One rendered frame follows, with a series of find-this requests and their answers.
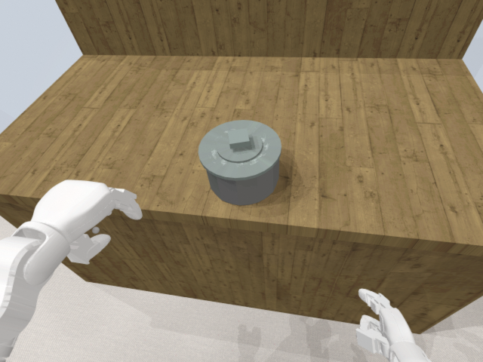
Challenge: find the left robot forearm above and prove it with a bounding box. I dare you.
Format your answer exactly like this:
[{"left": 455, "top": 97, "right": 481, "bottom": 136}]
[{"left": 0, "top": 221, "right": 70, "bottom": 362}]

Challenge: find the right robot hand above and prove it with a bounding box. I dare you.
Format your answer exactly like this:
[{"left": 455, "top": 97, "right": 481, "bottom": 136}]
[{"left": 356, "top": 289, "right": 416, "bottom": 360}]

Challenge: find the right robot forearm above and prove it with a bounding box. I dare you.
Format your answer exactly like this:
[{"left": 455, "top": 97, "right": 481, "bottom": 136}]
[{"left": 389, "top": 342, "right": 432, "bottom": 362}]

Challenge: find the table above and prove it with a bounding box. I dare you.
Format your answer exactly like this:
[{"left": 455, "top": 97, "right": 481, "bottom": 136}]
[{"left": 0, "top": 0, "right": 483, "bottom": 334}]

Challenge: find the left robot hand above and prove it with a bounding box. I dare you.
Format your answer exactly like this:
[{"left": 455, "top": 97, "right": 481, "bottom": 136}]
[{"left": 31, "top": 179, "right": 143, "bottom": 264}]

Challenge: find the pot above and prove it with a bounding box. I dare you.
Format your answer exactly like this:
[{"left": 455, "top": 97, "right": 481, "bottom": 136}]
[{"left": 206, "top": 160, "right": 279, "bottom": 205}]

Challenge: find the lid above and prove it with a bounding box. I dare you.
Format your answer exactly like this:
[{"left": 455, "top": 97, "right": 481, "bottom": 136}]
[{"left": 198, "top": 120, "right": 281, "bottom": 181}]

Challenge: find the knob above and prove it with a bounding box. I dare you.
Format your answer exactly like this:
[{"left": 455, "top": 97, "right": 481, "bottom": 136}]
[{"left": 228, "top": 128, "right": 250, "bottom": 149}]

